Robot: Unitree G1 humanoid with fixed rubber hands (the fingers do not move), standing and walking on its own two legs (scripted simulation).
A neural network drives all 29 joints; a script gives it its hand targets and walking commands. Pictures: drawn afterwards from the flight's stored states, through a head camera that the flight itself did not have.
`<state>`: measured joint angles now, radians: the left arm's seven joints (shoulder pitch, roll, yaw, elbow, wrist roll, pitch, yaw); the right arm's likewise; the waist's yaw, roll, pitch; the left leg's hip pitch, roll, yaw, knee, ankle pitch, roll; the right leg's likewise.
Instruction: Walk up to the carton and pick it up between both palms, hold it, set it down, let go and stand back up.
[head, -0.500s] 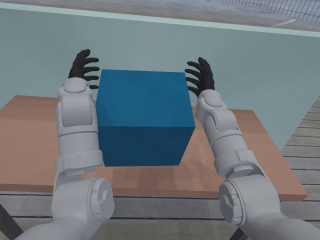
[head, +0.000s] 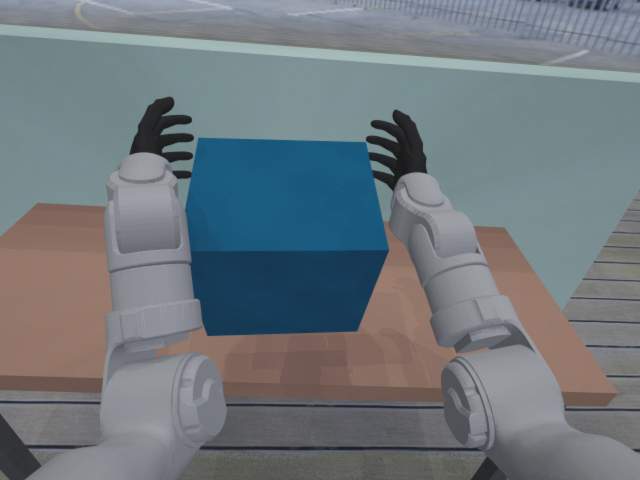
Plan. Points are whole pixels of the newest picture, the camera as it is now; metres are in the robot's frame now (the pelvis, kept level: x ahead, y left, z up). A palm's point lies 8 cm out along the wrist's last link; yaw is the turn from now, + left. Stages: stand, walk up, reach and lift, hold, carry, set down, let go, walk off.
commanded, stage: hold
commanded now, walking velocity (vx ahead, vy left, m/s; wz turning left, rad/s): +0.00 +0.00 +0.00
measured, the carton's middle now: (284, 242) +0.36 +0.01 +0.17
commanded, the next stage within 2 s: none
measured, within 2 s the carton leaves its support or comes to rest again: neither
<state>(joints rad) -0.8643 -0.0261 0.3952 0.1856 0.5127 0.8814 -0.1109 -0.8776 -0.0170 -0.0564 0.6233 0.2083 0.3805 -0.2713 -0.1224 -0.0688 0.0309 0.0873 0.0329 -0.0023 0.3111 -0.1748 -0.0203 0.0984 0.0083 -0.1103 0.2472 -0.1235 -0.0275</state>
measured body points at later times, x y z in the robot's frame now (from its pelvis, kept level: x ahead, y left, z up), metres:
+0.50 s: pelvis +0.00 -0.01 +0.00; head -0.09 +0.02 +0.44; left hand +0.38 +0.15 +0.29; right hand +0.37 -0.14 +0.29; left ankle +0.02 +0.13 -0.75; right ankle +0.03 -0.10 -0.75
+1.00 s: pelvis +0.00 -0.01 +0.00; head -0.09 +0.01 +0.44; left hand +0.37 +0.15 +0.31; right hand +0.37 -0.15 +0.29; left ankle +0.02 +0.13 -0.75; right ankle +0.03 -0.10 -0.75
